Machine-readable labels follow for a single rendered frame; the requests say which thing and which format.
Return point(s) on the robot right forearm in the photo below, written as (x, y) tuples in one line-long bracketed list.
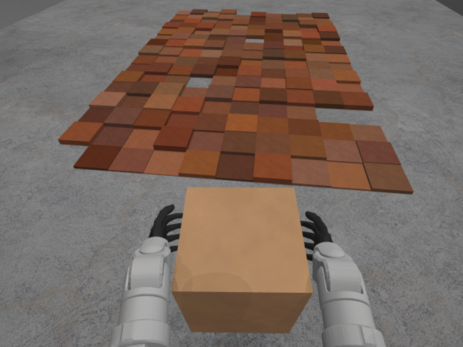
[(344, 302)]

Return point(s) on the robot left hand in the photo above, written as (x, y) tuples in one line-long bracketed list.
[(161, 229)]

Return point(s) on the carton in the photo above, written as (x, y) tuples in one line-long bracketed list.
[(241, 263)]

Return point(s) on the robot left forearm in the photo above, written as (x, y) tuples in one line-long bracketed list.
[(143, 317)]

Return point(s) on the robot right hand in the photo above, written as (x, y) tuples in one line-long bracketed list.
[(320, 232)]

